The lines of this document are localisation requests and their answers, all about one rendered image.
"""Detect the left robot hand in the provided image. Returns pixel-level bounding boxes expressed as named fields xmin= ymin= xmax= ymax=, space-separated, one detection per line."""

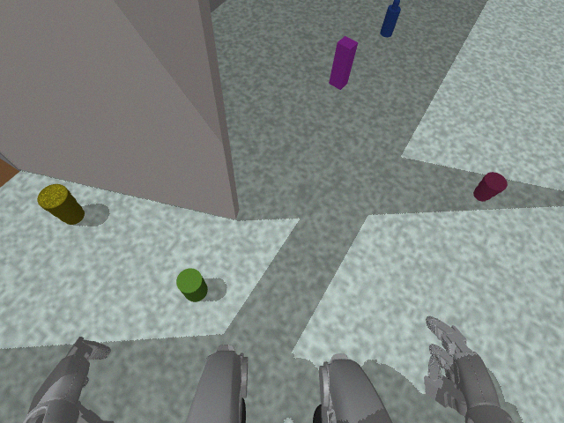
xmin=28 ymin=337 xmax=114 ymax=423

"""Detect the right robot hand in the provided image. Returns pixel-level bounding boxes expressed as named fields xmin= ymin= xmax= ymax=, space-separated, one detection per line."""
xmin=424 ymin=316 xmax=501 ymax=416

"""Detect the right robot arm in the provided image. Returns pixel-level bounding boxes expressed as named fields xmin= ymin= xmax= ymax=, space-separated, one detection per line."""
xmin=465 ymin=405 xmax=514 ymax=423

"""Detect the left robot arm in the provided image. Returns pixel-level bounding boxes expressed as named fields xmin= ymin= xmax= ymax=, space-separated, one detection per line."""
xmin=23 ymin=399 xmax=79 ymax=423

